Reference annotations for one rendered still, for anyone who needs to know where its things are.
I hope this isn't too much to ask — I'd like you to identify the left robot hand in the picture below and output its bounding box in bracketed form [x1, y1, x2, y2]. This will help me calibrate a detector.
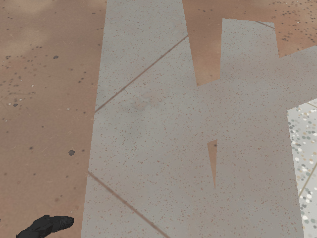
[16, 214, 74, 238]

